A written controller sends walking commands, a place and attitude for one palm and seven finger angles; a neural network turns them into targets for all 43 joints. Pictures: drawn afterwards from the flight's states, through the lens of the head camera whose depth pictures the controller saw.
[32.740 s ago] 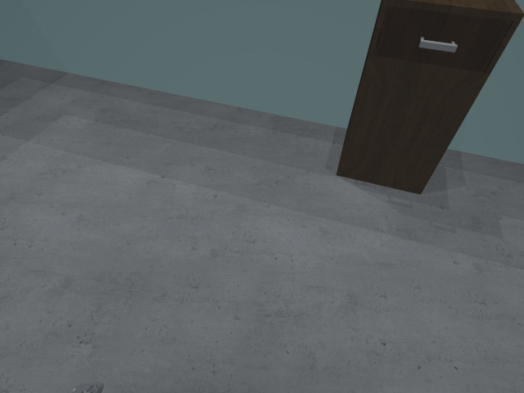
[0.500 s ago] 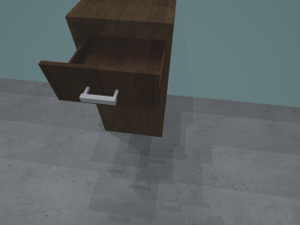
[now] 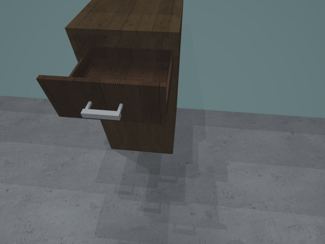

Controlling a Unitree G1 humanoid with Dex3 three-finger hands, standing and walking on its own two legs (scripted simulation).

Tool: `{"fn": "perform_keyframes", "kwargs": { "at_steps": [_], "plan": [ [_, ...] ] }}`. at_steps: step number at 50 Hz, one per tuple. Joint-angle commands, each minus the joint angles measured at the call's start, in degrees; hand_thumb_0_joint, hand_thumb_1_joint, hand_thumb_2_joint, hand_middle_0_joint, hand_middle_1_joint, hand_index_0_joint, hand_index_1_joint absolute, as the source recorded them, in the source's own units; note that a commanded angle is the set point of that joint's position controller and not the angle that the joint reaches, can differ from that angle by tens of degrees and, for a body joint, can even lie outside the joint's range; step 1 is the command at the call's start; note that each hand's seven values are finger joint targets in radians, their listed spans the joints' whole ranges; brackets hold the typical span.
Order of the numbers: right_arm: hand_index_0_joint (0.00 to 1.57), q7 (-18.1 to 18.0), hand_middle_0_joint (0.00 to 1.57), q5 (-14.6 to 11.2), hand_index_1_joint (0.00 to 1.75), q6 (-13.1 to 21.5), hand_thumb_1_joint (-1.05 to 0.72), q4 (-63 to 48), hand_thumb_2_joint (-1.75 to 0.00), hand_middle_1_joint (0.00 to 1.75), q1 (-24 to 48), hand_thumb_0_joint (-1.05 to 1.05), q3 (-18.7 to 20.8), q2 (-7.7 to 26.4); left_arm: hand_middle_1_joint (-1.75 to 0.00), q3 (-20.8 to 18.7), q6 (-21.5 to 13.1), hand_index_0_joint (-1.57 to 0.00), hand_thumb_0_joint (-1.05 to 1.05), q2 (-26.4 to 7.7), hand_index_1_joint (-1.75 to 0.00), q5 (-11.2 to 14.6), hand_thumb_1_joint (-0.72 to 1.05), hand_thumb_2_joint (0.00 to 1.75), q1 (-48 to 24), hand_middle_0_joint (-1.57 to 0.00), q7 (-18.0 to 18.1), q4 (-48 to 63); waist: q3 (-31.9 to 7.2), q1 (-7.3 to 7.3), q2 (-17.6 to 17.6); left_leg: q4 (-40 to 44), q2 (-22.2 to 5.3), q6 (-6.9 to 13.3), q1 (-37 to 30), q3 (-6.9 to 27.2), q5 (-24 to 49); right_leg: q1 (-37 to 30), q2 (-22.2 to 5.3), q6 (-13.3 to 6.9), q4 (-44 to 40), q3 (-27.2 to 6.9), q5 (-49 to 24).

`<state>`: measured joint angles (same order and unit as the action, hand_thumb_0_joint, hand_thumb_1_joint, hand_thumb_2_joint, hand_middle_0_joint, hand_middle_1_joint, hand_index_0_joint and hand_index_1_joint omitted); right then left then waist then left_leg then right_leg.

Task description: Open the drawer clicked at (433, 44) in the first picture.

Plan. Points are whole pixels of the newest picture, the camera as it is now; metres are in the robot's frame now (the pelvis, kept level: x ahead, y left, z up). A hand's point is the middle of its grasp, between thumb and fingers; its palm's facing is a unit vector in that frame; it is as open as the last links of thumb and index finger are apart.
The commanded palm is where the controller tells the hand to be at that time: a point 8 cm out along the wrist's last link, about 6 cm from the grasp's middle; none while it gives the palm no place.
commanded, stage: let the arm hang, fingers relaxed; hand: left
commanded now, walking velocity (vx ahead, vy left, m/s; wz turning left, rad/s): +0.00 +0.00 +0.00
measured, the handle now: (103, 109) +0.51 +0.23 +0.00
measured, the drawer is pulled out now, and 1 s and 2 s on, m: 0.29 0.29 0.29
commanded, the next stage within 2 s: look to check the result in 0.04 s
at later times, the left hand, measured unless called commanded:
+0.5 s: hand out of the picture +0.01 +0.16 -0.17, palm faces +0.04 -0.98 -0.19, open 7.4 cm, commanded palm none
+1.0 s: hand out of the picture +0.03 +0.16 -0.17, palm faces +0.03 -0.98 -0.21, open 7.4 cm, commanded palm none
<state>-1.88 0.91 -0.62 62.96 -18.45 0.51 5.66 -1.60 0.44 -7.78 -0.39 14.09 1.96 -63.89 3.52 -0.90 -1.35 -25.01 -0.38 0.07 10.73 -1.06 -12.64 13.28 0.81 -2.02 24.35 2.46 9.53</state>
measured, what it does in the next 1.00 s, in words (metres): stands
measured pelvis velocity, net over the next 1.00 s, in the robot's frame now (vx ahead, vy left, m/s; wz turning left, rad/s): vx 0.03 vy -0.01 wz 0.00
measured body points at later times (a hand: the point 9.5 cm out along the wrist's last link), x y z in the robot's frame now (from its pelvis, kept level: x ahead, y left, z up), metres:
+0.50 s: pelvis +0.01 +0.00 +0.00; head +0.04 -0.01 +0.45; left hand +0.01 +0.22 -0.16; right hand +0.00 -0.21 -0.16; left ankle +0.01 +0.12 -0.74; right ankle +0.04 -0.10 -0.74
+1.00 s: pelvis +0.03 -0.01 +0.00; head +0.05 -0.02 +0.45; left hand +0.03 +0.22 -0.15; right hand +0.01 -0.22 -0.16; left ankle +0.01 +0.12 -0.74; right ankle +0.04 -0.10 -0.74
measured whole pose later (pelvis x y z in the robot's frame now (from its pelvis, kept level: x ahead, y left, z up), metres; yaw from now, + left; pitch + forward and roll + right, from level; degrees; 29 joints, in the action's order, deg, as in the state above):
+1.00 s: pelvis +0.03 -0.01 +0.00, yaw +0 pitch -2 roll +0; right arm -2.2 0.6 -0.5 64.4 -16.4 0.5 7.3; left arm -1.3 0.0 -7.7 -0.2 13.9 2.0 -65.4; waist 4.6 -0.7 -1.4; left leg -21.9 -1.1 -0.7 7.2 -1.1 -13.2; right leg 10.2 1.6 -2.5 22.2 2.4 10.6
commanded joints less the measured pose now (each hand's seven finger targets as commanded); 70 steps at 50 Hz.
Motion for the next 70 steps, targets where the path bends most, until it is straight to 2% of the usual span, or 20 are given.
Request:
{"fn": "perform_keyframes", "kwargs": {
  "at_steps": [1, 7, 10, 12, 18, 20, 22, 26, 31, 35, 38, 42, 45, 53, 55, 63, 64, 68, 70],
  "plan": [
    [0.2, -0.42, 0.2, -0.03, 0.3, 0.45, -0.9, -0.13, -0.9, 0.3, -5.66, 0.0, 0.85, 4.46, -0.3, -0.86, -0.89, -0.2, 0.0, -5.59, -0.3, -0.19, 0.9, 0.9, 4.45, -0.2, 0.19, 1.1, 1.69, 0.4, 0.73, 5.19, -3.89, 2.21, 1.91, 3.97, 1.0, -0.58, -5.9, -1.36, -6.97, -6.57, 4.84],
    [0.2, -0.58, 0.2, -0.1, 0.3, 0.6, -0.9, 0.11, -0.9, 0.3, -5.01, 0.0, 0.71, 4.98, -0.3, -0.71, -0.99, -0.2, 0.0, -5.41, -0.3, -0.1, 0.9, 0.9, 4.31, -0.2, 0.22, 0.62, 0.88, 0.34, 0.38, 5.75, -4.46, 2.05, 0.69, 4.13, 2.92, -1.71, -5.85, -1.42, -6.47, -6.18, 1.64],
    [0.2, -0.59, 0.2, -0.18, 0.3, 0.56, -0.9, 0.26, -0.9, 0.3, -4.71, 0.0, 0.65, 5.05, -0.3, -0.68, -0.94, -0.2, 0.0, -5.68, -0.3, -0.12, 0.9, 0.9, 4.14, -0.2, 0.22, 0.33, 1.25, 0.38, -0.21, 5.94, -4.63, 1.97, 0.62, 4.08, 2.86, -1.84, -5.85, -1.32, -6.62, -5.97, 1.6],
    [0.2, -0.62, 0.2, -0.19, 0.3, 0.49, -0.9, 0.33, -0.9, 0.3, -4.33, 0.0, 0.58, 5.33, -0.3, -0.53, -0.9, -0.2, 0.0, -5.58, -0.3, -0.05, 0.9, 0.9, 4.23, -0.2, 0.19, 0.04, 2.22, 0.45, 0.76, 6.0, -4.45, 1.92, 0.86, 4.16, 2.38, -1.47, -5.85, -1.29, -6.94, -6.01, 2.34],
    [0.2, -0.61, 0.2, -0.26, 0.3, 0.39, -0.9, 0.24, -0.9, 0.3, -4.17, 0.0, 0.74, 5.38, -0.3, -0.5, -1.02, -0.2, 0.0, -5.53, -0.3, -0.15, 0.9, 0.9, 4.44, -0.2, 0.3, -0.13, 1.55, 0.3, 0.24, 5.85, -4.49, 1.82, -0.53, 3.88, 2.37, -1.07, -5.74, -1.26, -7.53, -6.34, 2.77],
    [0.2, -0.67, 0.2, -0.21, 0.3, 0.6, -0.9, 0.47, -0.9, 0.3, -4.42, 0.0, 0.62, 5.33, -0.3, -0.54, -1.06, -0.2, 0.0, -5.53, -0.3, -0.08, 0.9, 0.9, 4.26, -0.2, 0.26, -0.15, 0.74, 0.3, 0.62, 6.12, -4.81, 1.93, -0.48, 4.09, 3.82, -2.41, -5.8, -1.22, -6.86, -5.94, 0.39],
    [0.2, -0.73, 0.2, -0.26, 0.3, 0.63, -0.9, 0.51, -0.9, 0.3, -3.8, 0.0, 0.63, 5.35, -0.3, -0.52, -1.1, -0.2, 0.0, -5.48, -0.3, -0.07, 0.9, 0.9, 4.4, -0.2, 0.24, -0.25, 1.16, 0.39, 0.12, 5.95, -4.74, 1.77, -0.51, 3.76, 4.29, -2.48, -5.95, -1.19, -6.76, -5.83, -0.83],
    [0.2, -0.67, 0.2, -0.19, 0.3, 0.41, -0.9, 0.4, -0.9, 0.3, -3.79, 0.0, 0.66, 5.38, -0.3, -0.41, -1.03, -0.2, 0.0, -5.35, -0.3, -0.07, 0.9, 0.9, 4.18, -0.2, 0.27, -0.26, 2.56, 0.33, 0.62, 6.16, -4.63, 1.76, -0.11, 3.94, 2.96, -1.48, -5.7, -1.15, -7.36, -6.07, 1.2],
    [0.2, -0.71, 0.2, -0.22, 0.3, 0.64, -0.9, 0.56, -0.9, 0.3, -3.96, 0.0, 0.66, 5.4, -0.3, -0.6, -1.18, -0.2, 0.0, -5.66, -0.3, -0.07, 0.9, 0.9, 4.13, -0.2, 0.29, -0.14, 0.67, 0.34, 0.28, 6.14, -4.81, 1.74, -0.99, 3.89, 4.55, -3.06, -5.83, -1.19, -6.87, -5.92, -1.21],
    [0.2, -0.72, 0.2, -0.21, 0.3, 0.63, -0.9, 0.65, -0.9, 0.3, -3.55, 0.0, 0.63, 5.4, -0.3, -0.52, -1.13, -0.2, 0.0, -5.6, -0.3, -0.09, 0.9, 0.9, 3.96, -0.2, 0.31, -0.13, 1.72, 0.4, -0.24, 6.53, -5.0, 1.68, -0.85, 3.9, 4.44, -2.42, -5.73, -1.22, -6.8, -5.8, -1.13],
    [0.2, -0.67, 0.2, -0.32, 0.3, 0.54, -0.9, 0.53, -0.9, 0.3, -3.49, 0.0, 0.77, 5.55, -0.3, -0.61, -1.21, -0.2, 0.0, -5.83, -0.3, -0.14, 0.9, 0.9, 4.24, -0.2, 0.33, -0.1, 1.76, 0.46, 1.36, 6.33, -4.84, 1.58, -1.36, 3.72, 4.17, -2.15, -5.72, -1.21, -7.29, -5.93, -0.64],
    [0.2, -0.73, 0.2, -0.23, 0.3, 0.7, -0.9, 0.87, -0.9, 0.3, -3.46, 0.0, 0.67, 5.68, -0.3, -0.63, -1.25, -0.2, 0.0, -5.92, -0.3, -0.04, 0.9, 0.9, 3.89, -0.2, 0.3, -0.07, 0.89, 0.44, 0.18, 6.4, -4.86, 1.55, -1.48, 3.65, 5.09, -3.2, -5.86, -1.22, -6.85, -6.07, -2.45],
    [0.2, -0.75, 0.2, -0.27, 0.3, 0.65, -0.9, 0.85, -0.9, 0.3, -3.41, 0.0, 0.69, 5.82, -0.3, -0.53, -1.34, -0.2, 0.0, -6.02, -0.3, -0.04, 0.9, 0.9, 4.07, -0.2, 0.37, -0.13, 1.07, 0.42, 0.83, 6.25, -4.98, 1.48, -2.0, 3.4, 5.99, -3.24, -5.98, -1.2, -6.81, -6.04, -4.42],
    [0.2, -0.68, 0.2, -0.32, 0.3, 0.55, -0.9, 0.97, -0.9, 0.3, -3.21, 0.0, 0.82, 6.0, -0.3, -0.59, -1.33, -0.2, 0.0, -6.4, -0.3, -0.05, 0.9, 0.9, 3.95, -0.2, 0.4, -0.1, 1.22, 0.52, 1.01, 6.55, -4.88, 1.36, -2.29, 3.35, 4.59, -2.89, -5.76, -1.23, -7.67, -6.38, -1.84],
    [0.2, -0.68, 0.2, -0.24, 0.3, 0.6, -0.9, 1.13, -0.9, 0.3, -3.27, 0.0, 0.76, 5.95, -0.3, -0.66, -1.36, -0.2, 0.0, -6.59, -0.3, -0.04, 0.9, 0.9, 3.86, -0.2, 0.34, -0.12, 0.76, 0.43, 0.22, 6.42, -4.85, 1.3, -2.29, 3.09, 5.01, -3.5, -6.05, -1.19, -7.64, -6.39, -2.76],
    [0.2, -0.81, 0.2, -0.38, 0.3, 0.68, -0.9, 0.97, -0.9, 0.3, -3.01, 0.0, 0.88, 6.22, -0.3, -0.65, -1.51, -0.2, 0.0, -6.64, -0.3, -0.03, 0.9, 0.9, 4.1, -0.2, 0.45, -0.05, 0.66, 0.54, 1.34, 6.39, -5.08, 1.21, -3.09, 3.17, 6.43, -3.79, -5.96, -1.2, -7.26, -6.22, -6.12],
    [0.2, -0.81, 0.2, -0.35, 0.3, 0.7, -0.9, 1.08, -0.9, 0.3, -3.25, 0.0, 0.88, 6.23, -0.3, -0.64, -1.5, -0.2, 0.0, -6.7, -0.3, -0.03, 0.9, 0.9, 3.76, -0.2, 0.44, -0.03, 0.68, 0.36, 0.59, 6.46, -5.11, 1.17, -2.91, 3.11, 6.5, -4.09, -6.05, -1.17, -7.24, -6.24, -6.21],
    [0.2, -0.74, 0.2, -0.31, 0.3, 0.56, -0.9, 1.05, -0.9, 0.3, -2.94, 0.0, 0.91, 6.22, -0.3, -0.64, -1.42, -0.2, 0.0, -6.7, -0.3, -0.09, 0.9, 0.9, 4.0, -0.2, 0.43, 0.03, 1.88, 0.53, -0.22, 6.67, -4.98, 1.11, -2.7, 3.16, 4.92, -2.71, -5.8, -1.25, -8.04, -6.59, -2.78],
    [0.2, -0.68, 0.2, -0.26, 0.3, 0.6, -0.9, 1.14, -0.9, 0.3, -3.2, 0.0, 0.85, 6.31, -0.3, -0.64, -1.43, -0.2, 0.0, -6.79, -0.3, -0.03, 0.9, 0.9, 3.65, -0.2, 0.36, 0.02, 1.38, 0.38, 0.87, 6.86, -5.13, 1.19, -2.57, 3.3, 4.89, -3.2, -5.82, -1.19, -7.97, -6.51, -2.54]
  ]
}}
